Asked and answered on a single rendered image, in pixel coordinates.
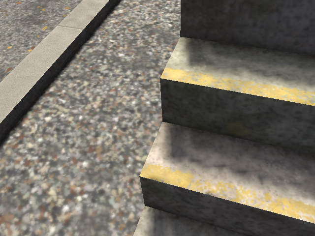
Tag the stairs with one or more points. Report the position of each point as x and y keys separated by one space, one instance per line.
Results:
x=235 y=152

